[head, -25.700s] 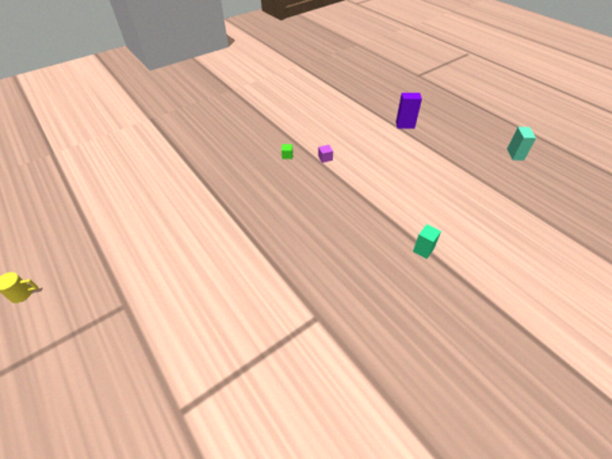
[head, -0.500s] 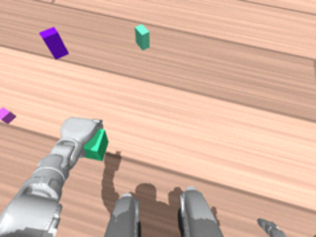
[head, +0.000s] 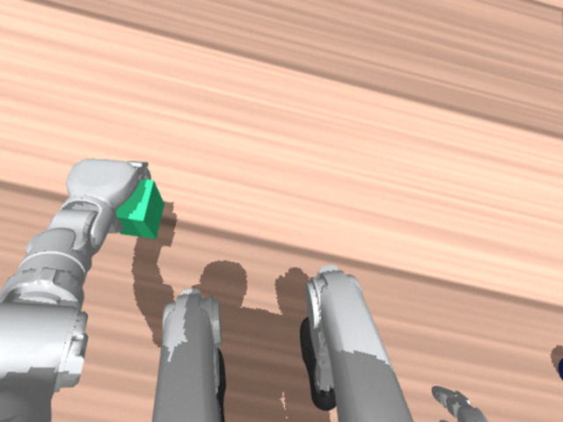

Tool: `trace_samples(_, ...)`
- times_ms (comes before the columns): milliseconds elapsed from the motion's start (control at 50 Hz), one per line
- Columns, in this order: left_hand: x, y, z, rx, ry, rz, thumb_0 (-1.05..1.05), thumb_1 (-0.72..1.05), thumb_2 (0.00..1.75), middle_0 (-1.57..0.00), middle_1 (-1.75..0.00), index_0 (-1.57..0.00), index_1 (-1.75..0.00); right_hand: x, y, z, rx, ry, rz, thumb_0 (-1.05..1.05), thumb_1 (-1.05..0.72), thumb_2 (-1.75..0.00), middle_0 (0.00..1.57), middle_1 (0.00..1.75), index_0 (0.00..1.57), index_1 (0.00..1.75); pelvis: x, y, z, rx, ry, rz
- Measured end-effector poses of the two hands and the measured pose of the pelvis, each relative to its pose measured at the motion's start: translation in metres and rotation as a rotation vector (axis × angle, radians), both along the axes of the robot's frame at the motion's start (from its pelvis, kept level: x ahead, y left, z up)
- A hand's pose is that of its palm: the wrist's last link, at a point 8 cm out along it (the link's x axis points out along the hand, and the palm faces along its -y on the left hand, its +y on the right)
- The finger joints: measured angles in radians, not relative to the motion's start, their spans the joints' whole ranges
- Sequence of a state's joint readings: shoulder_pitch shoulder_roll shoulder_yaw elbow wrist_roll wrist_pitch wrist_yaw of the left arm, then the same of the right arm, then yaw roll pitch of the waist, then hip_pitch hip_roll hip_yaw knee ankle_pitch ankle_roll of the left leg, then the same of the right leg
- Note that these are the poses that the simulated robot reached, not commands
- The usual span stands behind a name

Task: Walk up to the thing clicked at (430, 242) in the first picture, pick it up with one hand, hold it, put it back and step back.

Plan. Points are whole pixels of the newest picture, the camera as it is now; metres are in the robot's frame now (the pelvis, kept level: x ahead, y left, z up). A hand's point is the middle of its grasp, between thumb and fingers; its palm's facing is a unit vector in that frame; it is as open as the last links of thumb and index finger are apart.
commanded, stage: crouch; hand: left
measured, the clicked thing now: (136, 208) +0.46 +0.20 -0.20
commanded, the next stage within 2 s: lower in 1.06 s
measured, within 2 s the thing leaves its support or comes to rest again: rests again in 1.90 s
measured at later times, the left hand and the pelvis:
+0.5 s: hand (131, 206) +0.47 +0.21 -0.23, palm faces -0.48 +0.05 -0.87, open 9.8 cm; pelvis -0.01 -0.01 -0.07, yaw -1 degrees
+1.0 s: hand (136, 206) +0.48 +0.21 -0.26, palm faces -0.47 +0.06 -0.88, open 9.7 cm; pelvis -0.01 +0.00 -0.11, yaw -2 degrees
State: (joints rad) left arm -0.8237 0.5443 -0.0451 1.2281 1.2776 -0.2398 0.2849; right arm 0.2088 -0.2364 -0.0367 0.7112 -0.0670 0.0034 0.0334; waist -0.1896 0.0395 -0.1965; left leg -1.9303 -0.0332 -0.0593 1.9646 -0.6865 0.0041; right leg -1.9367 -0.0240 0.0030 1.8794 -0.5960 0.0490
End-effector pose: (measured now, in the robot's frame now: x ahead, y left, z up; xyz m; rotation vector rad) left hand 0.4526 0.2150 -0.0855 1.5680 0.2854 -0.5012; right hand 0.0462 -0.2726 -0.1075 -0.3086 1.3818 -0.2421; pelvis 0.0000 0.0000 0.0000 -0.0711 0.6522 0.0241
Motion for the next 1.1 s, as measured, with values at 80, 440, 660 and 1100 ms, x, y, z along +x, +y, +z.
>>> trace_samples(80, 0.003, 0.004, -0.023, 0.004, -0.008, 0.002, 0.07, 0.17, 0.44, -0.88, -0.73, -0.59, -0.56, 0.009, -0.005, -0.015, -0.001, 0.0, 0.042, 0.01, -0.91, -0.9, 0.2, 0.3, 0.21, 0.3, -0.001, -0.002, -0.017, -0.006, 0.011, 0.005)
trace_samples(440, 0.028, -0.004, -0.075, 0.001, 0.001, 0.025, 0.06, 0.15, 0.48, -0.86, -0.73, -0.58, -0.58, -0.006, -0.012, -0.059, 0.014, 0.047, 0.051, 0.01, -0.92, -0.9, 0.2, 0.3, 0.21, 0.3, -0.005, -0.006, -0.065, -0.012, 0.003, -0.004)
trace_samples(660, 0.03, 0.001, -0.102, -0.005, 0.005, 0.005, 0.07, 0.16, 0.46, -0.88, -0.71, -0.59, -0.57, -0.031, -0.005, -0.077, 0.014, 0.099, 0.035, 0.01, -0.92, -0.9, 0.2, 0.3, 0.21, 0.3, -0.01, -0.002, -0.09, -0.027, -0.005, -0.006)
trace_samples(1100, 0.039, -0.002, -0.125, -0.005, -0.004, 0.002, 0.08, 0.16, 0.44, -0.91, -0.67, -0.61, -0.55, -0.043, 0.001, -0.093, 0.013, 0.113, 0.058, 0.01, -0.92, -0.9, 0.2, 0.3, 0.21, 0.3, -0.014, 0.0, -0.113, -0.045, -0.022, -0.01)
